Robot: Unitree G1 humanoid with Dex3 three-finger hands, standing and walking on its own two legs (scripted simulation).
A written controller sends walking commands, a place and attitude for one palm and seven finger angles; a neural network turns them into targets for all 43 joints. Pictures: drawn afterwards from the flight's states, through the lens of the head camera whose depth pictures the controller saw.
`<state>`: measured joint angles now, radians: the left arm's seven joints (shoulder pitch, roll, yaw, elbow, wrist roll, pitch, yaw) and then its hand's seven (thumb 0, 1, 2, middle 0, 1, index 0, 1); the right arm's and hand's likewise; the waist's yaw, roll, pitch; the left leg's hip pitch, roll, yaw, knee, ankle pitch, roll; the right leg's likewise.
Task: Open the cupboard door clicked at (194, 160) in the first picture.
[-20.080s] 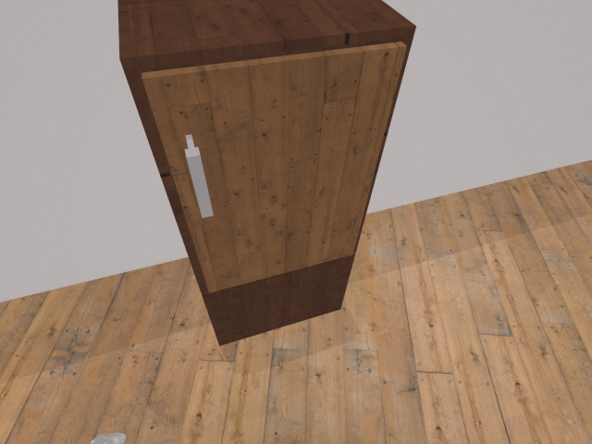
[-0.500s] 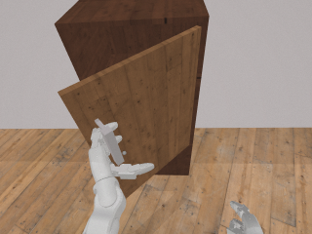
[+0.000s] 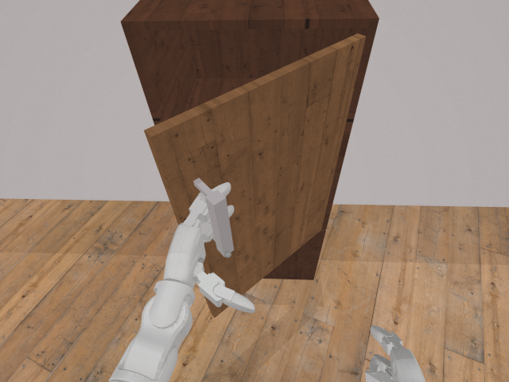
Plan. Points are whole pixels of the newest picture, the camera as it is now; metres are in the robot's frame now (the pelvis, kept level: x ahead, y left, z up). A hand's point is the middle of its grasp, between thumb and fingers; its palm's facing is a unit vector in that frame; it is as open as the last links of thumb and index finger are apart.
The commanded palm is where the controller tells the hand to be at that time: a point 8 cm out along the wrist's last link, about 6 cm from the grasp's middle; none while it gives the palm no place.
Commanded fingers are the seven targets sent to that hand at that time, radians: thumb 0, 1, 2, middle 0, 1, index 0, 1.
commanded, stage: slide the hand sideways off the handle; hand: left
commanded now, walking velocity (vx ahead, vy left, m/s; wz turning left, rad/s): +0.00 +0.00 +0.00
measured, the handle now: (213, 218) +0.35 +0.09 +0.08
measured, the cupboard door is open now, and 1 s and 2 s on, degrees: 43 44 44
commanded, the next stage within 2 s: draw the hand back to the body in 1.00 s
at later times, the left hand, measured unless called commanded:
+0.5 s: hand (209, 277) +0.25 +0.08 +0.08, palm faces -0.05 -1.00 +0.01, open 16.2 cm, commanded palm +0.22 +0.14 +0.08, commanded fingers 0.00 -0.50 0.30 -0.15 -0.30 -0.15 -0.30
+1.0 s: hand (171, 311) +0.20 +0.12 +0.08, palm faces +0.04 -1.00 -0.06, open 16.3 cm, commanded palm +0.18 +0.18 +0.08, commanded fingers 0.00 -0.50 0.30 -0.15 -0.30 -0.15 -0.30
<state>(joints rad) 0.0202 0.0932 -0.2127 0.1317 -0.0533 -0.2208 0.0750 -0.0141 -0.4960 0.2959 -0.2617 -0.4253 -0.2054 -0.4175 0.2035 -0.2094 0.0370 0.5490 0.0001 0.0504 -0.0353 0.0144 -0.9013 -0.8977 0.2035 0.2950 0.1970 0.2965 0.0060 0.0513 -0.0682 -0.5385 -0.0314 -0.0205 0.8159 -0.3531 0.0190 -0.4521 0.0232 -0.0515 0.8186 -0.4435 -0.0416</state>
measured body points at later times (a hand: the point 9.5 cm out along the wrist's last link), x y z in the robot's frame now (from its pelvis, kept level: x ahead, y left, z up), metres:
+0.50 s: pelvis +0.00 +0.02 -0.01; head +0.01 +0.01 +0.44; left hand +0.24 +0.14 +0.08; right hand +0.18 -0.19 -0.08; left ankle +0.04 +0.11 -0.70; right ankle -0.01 -0.09 -0.70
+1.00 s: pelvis +0.01 -0.02 -0.01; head +0.03 -0.04 +0.44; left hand +0.19 +0.18 +0.09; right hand +0.20 -0.24 -0.09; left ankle +0.04 +0.11 -0.70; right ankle -0.01 -0.09 -0.70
